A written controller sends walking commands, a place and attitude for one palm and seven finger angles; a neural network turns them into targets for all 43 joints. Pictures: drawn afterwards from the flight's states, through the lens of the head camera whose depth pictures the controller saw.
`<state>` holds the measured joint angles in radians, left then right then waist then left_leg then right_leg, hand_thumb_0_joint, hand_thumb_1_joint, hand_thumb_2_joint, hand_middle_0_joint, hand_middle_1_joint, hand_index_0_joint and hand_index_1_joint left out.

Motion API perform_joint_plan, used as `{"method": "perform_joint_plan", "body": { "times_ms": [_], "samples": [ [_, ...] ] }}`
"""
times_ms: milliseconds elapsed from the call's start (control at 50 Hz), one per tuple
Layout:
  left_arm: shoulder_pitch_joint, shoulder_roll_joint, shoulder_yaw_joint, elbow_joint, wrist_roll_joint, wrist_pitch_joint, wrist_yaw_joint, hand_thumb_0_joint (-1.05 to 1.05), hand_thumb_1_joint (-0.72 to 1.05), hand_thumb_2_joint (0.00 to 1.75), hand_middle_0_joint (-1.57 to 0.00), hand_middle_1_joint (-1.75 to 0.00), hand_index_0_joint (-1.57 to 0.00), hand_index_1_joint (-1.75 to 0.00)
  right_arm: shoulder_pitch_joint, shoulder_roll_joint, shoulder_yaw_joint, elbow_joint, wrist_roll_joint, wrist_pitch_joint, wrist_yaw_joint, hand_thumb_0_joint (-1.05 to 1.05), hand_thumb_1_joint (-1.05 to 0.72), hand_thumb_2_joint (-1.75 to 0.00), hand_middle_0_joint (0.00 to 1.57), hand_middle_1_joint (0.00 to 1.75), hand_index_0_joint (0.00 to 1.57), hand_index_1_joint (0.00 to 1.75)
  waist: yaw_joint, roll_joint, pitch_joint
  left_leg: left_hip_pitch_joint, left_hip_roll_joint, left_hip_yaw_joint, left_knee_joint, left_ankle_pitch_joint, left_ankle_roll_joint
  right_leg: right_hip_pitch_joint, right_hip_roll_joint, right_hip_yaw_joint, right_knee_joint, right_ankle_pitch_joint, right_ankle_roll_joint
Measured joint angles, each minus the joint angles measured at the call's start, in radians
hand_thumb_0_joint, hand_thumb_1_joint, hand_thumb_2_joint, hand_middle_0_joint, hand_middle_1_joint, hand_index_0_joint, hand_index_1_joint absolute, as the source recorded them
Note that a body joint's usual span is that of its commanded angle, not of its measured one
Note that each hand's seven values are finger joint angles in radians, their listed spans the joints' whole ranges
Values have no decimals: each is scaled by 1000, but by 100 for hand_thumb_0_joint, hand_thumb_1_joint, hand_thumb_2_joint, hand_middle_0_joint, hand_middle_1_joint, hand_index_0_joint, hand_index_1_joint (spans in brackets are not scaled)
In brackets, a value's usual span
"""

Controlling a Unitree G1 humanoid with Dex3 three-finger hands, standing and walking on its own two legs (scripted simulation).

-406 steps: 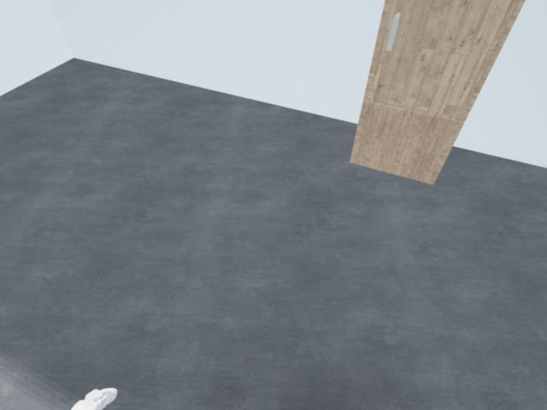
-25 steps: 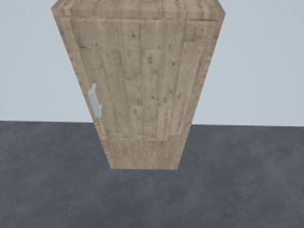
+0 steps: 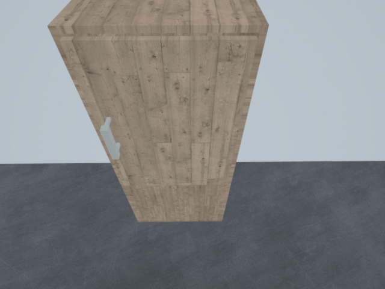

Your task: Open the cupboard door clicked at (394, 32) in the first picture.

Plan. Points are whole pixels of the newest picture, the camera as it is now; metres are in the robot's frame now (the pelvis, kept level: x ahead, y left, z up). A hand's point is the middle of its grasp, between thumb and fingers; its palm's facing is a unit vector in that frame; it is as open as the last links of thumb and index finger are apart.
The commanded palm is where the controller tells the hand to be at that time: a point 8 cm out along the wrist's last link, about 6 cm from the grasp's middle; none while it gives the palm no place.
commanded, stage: come to a stop and stand still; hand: left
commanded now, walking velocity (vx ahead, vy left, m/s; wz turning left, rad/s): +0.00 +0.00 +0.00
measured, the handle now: (112, 138) +0.51 +0.27 -0.03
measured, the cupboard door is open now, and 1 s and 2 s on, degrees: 0 0 0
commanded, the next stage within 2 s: look again from close up in 0.54 s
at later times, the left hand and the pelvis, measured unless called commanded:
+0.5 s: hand out of the picture -0.01 +0.20 -0.17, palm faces +0.01 -0.98 -0.21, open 7.4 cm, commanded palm none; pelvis -0.02 +0.02 +0.00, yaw -1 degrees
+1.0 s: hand out of the picture +0.01 +0.19 -0.17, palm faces +0.01 -0.98 -0.21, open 7.3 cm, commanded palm none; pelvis +0.00 +0.02 +0.00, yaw -1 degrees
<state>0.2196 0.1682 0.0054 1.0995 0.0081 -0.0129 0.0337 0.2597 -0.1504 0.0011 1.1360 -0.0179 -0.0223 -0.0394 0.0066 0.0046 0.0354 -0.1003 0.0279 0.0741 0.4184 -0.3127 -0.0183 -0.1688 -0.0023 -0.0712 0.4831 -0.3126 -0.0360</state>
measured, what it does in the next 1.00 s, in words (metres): stands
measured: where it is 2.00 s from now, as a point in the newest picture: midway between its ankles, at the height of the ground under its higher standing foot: outside the picture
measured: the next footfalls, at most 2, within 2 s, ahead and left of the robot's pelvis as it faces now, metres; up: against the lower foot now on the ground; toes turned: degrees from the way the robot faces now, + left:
none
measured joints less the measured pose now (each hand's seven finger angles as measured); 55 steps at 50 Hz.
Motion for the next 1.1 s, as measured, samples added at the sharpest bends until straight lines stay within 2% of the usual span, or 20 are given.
{"method": "perform_joint_plan", "body": {
  "times_ms": [120, 200, 260, 380, 540, 820, 1100],
  "samples": [
    [4, -1, -1, 3, -1, 0, -1, 1, 93, 90, -20, -30, -20, -30, 4, 4, 2, 8, 0, 1, 1, 0, -92, -90, 20, 30, 19, 30, 0, 2, 1, 4, 6, -4, -14, 12, -6, 7, 6, -5, -18, 11, -6],
    [24, -21, -9, -15, 4, -30, 19, 1, 92, 90, -20, -30, -20, -30, -8, -21, -9, -43, 8, 19, 12, 1, -92, -90, 20, 30, 20, 30, -7, 38, 19, -100, 28, -29, 136, -51, 12, -20, 31, -14, -16, 29, -7],
    [40, -26, -15, -15, 1, -23, 15, 1, 92, 90, -20, -30, -20, -30, -10, -30, -15, -72, 7, 12, 15, 1, -92, -90, 19, 30, 19, 30, -17, 43, 28, -103, 21, -29, 128, -15, 12, -31, 26, -9, 24, 14, -2],
    [62, -28, -18, -11, 0, 6, 4, 1, 92, 90, -20, -30, -20, -30, 20, -26, -4, -78, -1, 11, 13, 1, -93, -90, 19, 30, 19, 30, -7, 34, -8, -74, -10, -9, 102, -11, 28, -22, -4, 10, 34, 8, 19],
    [63, -18, -19, -14, 0, 6, -6, 1, 91, 90, -20, -30, -20, -30, 41, -11, 12, -60, -2, 3, 18, 1, -93, -90, 19, 30, 19, 30, -4, 19, -6, -68, -31, 3, 43, 27, 40, -34, -22, 23, 11, 29, 29],
    [50, -19, -15, 11, -1, 2, -2, 1, 91, 90, -20, -30, -20, -30, 38, 10, 16, -9, 3, -10, 10, 0, -91, -90, 20, 30, 20, 30, -2, 3, 3, -46, -33, 3, 25, 19, 38, -17, -23, 23, 4, 15, 30],
    [29, -7, -9, 12, 1, -1, -4, 1, 91, 90, -20, -30, -20, -30, -7, -11, 7, -4, 2, -10, 5, 0, -92, -90, 20, 30, 20, 30, 2, 0, 2, -28, -24, 1, 10, 13, 26, -2, -14, 20, -4, 5, 20]
  ]
}}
